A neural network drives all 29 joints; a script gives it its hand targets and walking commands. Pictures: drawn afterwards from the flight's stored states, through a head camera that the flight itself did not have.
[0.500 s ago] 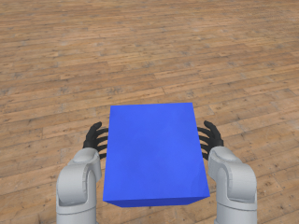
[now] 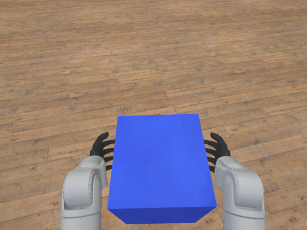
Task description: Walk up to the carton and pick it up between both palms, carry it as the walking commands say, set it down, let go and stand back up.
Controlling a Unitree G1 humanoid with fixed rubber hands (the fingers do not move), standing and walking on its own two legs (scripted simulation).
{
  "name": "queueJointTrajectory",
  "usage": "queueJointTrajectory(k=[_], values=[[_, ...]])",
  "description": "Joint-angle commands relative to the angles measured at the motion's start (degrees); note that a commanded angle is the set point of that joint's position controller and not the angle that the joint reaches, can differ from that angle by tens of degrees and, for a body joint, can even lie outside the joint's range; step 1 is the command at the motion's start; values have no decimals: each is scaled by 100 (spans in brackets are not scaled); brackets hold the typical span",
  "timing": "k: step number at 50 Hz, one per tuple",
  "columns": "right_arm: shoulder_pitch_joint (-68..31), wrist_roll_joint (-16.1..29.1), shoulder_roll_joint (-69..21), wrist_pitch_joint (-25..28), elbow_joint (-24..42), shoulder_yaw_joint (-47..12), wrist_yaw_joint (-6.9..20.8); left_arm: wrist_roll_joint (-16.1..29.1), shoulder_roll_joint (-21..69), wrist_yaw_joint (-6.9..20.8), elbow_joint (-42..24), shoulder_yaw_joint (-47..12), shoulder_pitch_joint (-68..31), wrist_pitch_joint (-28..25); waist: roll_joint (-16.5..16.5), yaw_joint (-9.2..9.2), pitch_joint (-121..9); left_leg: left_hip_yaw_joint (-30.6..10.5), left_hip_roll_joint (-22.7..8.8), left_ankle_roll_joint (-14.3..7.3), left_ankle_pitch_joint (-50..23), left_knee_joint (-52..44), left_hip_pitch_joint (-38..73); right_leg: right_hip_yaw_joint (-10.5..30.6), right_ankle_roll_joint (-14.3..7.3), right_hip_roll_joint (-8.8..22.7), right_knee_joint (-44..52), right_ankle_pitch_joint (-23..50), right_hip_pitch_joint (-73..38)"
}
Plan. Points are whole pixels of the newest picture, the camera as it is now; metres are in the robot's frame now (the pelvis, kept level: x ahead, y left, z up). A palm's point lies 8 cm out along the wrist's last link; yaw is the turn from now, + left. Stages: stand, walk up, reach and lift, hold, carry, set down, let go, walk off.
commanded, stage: carry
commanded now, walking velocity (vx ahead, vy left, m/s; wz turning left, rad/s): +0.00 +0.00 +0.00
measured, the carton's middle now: (159, 173) +0.29 -0.01 +0.01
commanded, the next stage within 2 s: hold in 1.76 s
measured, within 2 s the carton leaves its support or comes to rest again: neither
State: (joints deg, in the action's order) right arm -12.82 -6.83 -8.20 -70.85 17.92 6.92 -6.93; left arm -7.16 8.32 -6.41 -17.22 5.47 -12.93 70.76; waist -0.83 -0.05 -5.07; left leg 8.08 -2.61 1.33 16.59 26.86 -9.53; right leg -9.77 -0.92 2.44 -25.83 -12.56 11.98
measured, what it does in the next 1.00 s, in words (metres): shifts its weight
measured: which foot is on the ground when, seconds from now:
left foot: down 0.00-1.00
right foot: down 0.00-1.00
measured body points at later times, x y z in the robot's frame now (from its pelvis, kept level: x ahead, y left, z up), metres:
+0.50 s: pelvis -0.02 +0.00 -0.01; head -0.04 -0.01 +0.44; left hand +0.27 +0.14 +0.07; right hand +0.27 -0.16 +0.07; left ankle -0.07 +0.10 -0.75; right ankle -0.05 -0.11 -0.75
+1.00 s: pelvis -0.06 -0.01 -0.01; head -0.08 -0.01 +0.44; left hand +0.23 +0.13 +0.06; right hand +0.23 -0.16 +0.06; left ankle -0.07 +0.10 -0.75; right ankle -0.05 -0.11 -0.75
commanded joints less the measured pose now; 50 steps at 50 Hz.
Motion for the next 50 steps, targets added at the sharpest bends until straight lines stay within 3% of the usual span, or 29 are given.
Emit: queueJointTrajectory(k=[1,2,3,4,5,6,7,9,10,11,13,15,17,22,29,50], values=[[-2607,2616,-5600,-20,347,-4155,1644,2552,5659,1570,-160,-3959,-2274,-28,945,17,-1790,-48,-57,5,-1070,-1695,233,689,-318,1052,-622,5821,-1786],[-2592,2543,-5555,-12,285,-4097,1640,2532,5559,1576,-167,-3911,-2282,-50,468,41,-1698,-222,-392,-40,-3200,-1013,1148,512,-104,810,-598,3846,-687],[-2505,2504,-5535,-7,131,-4053,1630,2521,5564,1575,-191,-3947,-2350,-51,-305,27,-1675,-449,-830,-200,-5811,-262,1942,272,37,522,-780,2074,239],[-2357,2480,-5512,15,50,-4028,1631,2515,5570,1566,-215,-4008,-2379,-36,-733,7,-1636,-569,-1216,-450,-7320,25,2295,161,147,274,-509,133,805],[-2391,2449,-5490,26,94,-4002,1633,2512,5565,1564,-254,-4053,-2426,-18,-863,7,-1522,-613,-1313,-587,-7412,57,2237,205,174,229,-2,-488,842],[-2403,2400,-5478,13,87,-3966,1627,2497,5553,1563,-317,-4063,-2487,4,-858,21,-1446,-549,-1226,-538,-6999,111,1941,165,199,196,461,-59,459],[-2362,2372,-5438,2,76,-3925,1620,2481,5541,1560,-351,-4054,-2558,22,-772,-2,-1472,-478,-1078,-411,-6292,141,1517,164,220,230,439,856,-66],[-2278,2361,-5412,-2,43,-3910,1605,2487,5507,1568,-278,-4003,-2546,37,-226,-34,-1703,-328,-720,-180,-4290,278,592,442,98,675,-220,3602,-1069],[-2277,2361,-5433,7,31,-3911,1607,2482,5540,1582,-215,-3990,-2493,21,55,-32,-1798,-298,-584,-123,-3295,271,338,551,-26,858,-362,4453,-1259],[-2354,2368,-5462,21,42,-3932,1614,2472,5567,1595,-175,-3975,-2481,-6,248,-26,-1794,-306,-510,-98,-2693,187,278,603,-104,947,-410,4707,-1204],[-2545,2387,-5517,57,92,-3980,1627,2450,5569,1612,-126,-3910,-2502,-59,355,-4,-1684,-351,-515,-116,-2700,22,496,572,-98,904,-437,4125,-801],[-2591,2374,-5500,99,68,-3982,1619,2420,5523,1608,-68,-3849,-2498,-92,222,12,-1607,-413,-671,-205,-3524,80,699,509,-10,762,-445,3002,-470],[-2568,2332,-5468,150,28,-3953,1607,2370,5478,1603,-35,-3796,-2499,-117,128,16,-1595,-438,-752,-270,-3558,171,552,525,22,726,-363,2508,-505],[-2570,2180,-5393,268,-140,-3783,1604,2225,5444,1593,174,-3655,-2502,-249,117,4,-1461,-438,-673,-249,-2557,30,342,621,-44,787,-290,2233,-387],[-2581,2014,-5337,468,-406,-3595,1597,2059,5384,1582,453,-3487,-2505,-467,121,3,-1286,-459,-674,-256,-1900,-131,143,693,-68,771,-120,1647,-214],[-2518,1893,-5309,705,-546,-3522,1567,1889,5270,1560,564,-3350,-2453,-725,104,-26,-1314,-476,-678,-234,-1146,-242,-158,766,-107,718,86,1029,1]])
